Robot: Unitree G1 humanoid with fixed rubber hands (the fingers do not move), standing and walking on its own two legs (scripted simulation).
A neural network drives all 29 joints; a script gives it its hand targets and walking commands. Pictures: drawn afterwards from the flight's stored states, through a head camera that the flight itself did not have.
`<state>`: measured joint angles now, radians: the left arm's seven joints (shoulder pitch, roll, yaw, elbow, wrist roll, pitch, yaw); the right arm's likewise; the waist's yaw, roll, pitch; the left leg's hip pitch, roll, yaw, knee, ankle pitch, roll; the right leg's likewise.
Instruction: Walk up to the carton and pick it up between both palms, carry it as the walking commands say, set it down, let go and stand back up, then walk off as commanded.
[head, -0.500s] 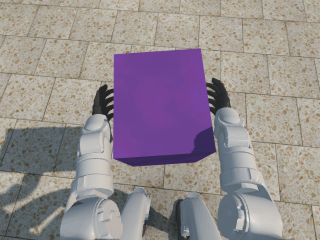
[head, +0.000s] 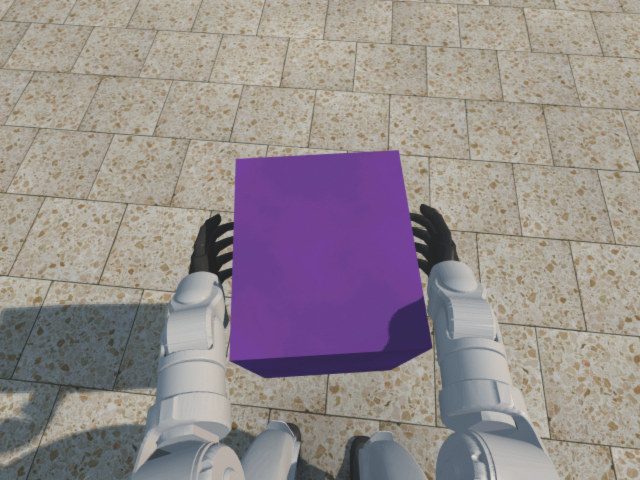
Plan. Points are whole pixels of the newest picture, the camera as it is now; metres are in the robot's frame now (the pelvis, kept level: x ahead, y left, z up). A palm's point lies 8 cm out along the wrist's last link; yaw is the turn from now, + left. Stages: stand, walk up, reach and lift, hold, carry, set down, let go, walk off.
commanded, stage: reach and lift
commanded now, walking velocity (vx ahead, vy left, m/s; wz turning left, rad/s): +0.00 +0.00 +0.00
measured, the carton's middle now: (323, 278) +0.39 +0.03 -0.10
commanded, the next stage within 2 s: none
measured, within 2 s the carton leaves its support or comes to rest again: neither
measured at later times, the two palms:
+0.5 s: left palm (191, 275) +0.34 +0.17 +0.04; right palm (463, 263) +0.37 -0.12 +0.04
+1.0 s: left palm (174, 272) +0.32 +0.17 +0.09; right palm (492, 264) +0.34 -0.13 +0.09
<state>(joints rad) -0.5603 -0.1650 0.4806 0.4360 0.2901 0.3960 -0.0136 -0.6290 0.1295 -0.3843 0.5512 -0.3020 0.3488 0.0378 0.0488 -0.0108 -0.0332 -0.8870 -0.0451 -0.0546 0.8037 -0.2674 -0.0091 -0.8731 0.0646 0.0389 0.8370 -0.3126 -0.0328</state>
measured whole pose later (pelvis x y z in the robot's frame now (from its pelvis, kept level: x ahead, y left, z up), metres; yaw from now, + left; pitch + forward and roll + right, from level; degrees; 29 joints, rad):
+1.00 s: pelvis +0.03 +0.00 +0.05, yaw +0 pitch -4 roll +1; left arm -0.30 -0.16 0.29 0.28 0.24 0.69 0.03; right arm -0.35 0.14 -0.25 0.35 -0.25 0.65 0.03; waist 0.05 0.01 0.00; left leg -0.14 -0.04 -0.06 0.41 -0.19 0.00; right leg -0.14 0.05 0.06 0.45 -0.23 -0.04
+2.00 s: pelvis +0.03 +0.02 +0.05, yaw -1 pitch -7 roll +0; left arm -0.28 -0.16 0.23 0.26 0.24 0.75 0.03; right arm -0.28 0.15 -0.25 0.26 -0.25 0.73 0.03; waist -0.02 0.00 0.01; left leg -0.07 -0.05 -0.05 0.40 -0.19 0.02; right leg -0.05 0.04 0.07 0.41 -0.23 -0.02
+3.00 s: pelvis +0.04 +0.01 +0.05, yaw -2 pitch +0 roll -1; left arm -0.22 -0.14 0.18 0.14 0.21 0.81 0.02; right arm -0.22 0.14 -0.18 0.14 -0.20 0.79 -0.01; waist 0.01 0.02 -0.13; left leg -0.23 0.00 -0.05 0.43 -0.21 0.02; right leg -0.30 0.04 -0.03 0.65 -0.38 -0.02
